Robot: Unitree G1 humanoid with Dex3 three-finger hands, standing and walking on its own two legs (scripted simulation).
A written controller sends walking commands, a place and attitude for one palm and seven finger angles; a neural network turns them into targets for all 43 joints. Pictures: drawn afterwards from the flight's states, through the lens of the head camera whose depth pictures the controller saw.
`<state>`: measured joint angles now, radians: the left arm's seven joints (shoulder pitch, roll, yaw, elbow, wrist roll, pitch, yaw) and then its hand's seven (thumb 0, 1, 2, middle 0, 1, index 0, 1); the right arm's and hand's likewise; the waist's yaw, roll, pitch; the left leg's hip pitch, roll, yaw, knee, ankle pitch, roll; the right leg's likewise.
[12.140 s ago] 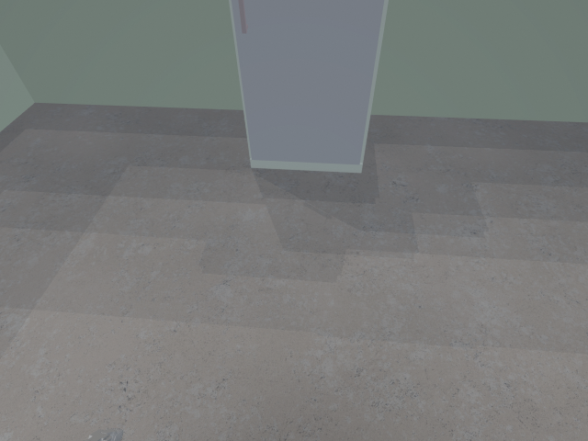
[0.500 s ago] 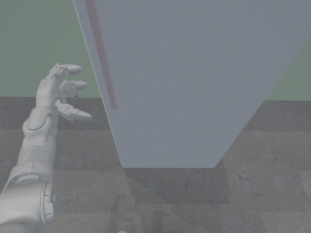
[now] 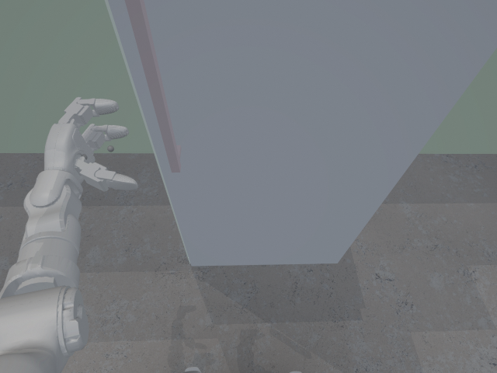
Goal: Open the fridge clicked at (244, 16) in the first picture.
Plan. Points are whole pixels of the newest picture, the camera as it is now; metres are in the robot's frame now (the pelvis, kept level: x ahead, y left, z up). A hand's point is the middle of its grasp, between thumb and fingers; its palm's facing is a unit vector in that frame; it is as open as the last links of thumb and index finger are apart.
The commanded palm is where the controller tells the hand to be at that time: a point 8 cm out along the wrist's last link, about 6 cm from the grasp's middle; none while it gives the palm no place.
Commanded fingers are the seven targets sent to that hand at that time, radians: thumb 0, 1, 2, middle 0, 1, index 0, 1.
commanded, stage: move the hooked fingers beside the handle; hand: left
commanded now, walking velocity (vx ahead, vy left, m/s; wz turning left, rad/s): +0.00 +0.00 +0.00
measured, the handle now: (158, 80) +0.51 +0.14 +0.19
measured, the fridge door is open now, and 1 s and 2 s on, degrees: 0 0 0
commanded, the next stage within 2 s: feel for the door with the fingertips in 0.42 s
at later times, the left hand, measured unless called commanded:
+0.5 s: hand (125, 145) +0.44 +0.19 +0.11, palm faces +0.02 -1.00 -0.01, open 14.0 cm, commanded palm +0.42 +0.24 +0.11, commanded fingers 0.00 -0.50 0.30 -0.30 -1.20 -0.30 -1.20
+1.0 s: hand (145, 145) +0.44 +0.16 +0.11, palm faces +0.02 -1.00 +0.00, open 14.0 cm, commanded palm +0.42 +0.22 +0.11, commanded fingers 0.00 -0.50 0.30 -0.30 -1.20 -0.30 -1.20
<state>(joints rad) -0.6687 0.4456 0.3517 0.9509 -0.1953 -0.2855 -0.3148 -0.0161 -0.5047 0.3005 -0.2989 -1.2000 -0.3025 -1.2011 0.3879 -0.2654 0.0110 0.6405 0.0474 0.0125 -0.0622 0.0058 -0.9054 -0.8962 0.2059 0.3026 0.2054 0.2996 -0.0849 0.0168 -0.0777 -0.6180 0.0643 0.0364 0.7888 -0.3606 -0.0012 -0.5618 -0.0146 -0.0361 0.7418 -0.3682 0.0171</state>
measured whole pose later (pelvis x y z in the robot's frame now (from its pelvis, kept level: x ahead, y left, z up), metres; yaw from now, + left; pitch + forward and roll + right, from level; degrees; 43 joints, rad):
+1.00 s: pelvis +0.00 -0.01 +0.00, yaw +0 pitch +10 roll -1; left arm -0.67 0.33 0.29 0.90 -0.15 -0.28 -0.18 -0.02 -0.50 0.30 -0.30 -1.20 -0.30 -1.20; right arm 0.35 -0.25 0.01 0.63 0.04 0.01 -0.04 0.01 -0.91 -0.90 0.21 0.30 0.20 0.30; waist -0.08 0.02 -0.09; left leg -0.60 0.06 0.04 0.78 -0.36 -0.01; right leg -0.56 -0.01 -0.03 0.76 -0.38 0.01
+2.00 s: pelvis +0.00 +0.00 +0.00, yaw +0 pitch +11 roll -1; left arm -0.76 0.31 0.27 0.99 -0.13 -0.31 -0.13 -0.02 -0.51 0.30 -0.30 -1.20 -0.31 -1.20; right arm 0.35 -0.25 0.01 0.64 0.03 0.00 -0.03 0.00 -0.91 -0.90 0.21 0.30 0.21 0.30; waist -0.09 0.02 -0.08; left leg -0.64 0.06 0.03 0.81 -0.36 -0.01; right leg -0.60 -0.02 -0.03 0.78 -0.38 0.01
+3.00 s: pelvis +0.00 -0.01 +0.00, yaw +0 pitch +11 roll -1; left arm -0.76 0.25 0.21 0.98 -0.12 -0.32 -0.06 -0.02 -0.51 0.30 -0.30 -1.20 -0.30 -1.20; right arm 0.34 -0.25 0.00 0.65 0.02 0.00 -0.02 0.00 -0.91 -0.90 0.20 0.30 0.20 0.30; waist -0.09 0.02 -0.08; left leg -0.62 0.06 0.03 0.78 -0.35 -0.02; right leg -0.58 -0.02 -0.04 0.77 -0.38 0.00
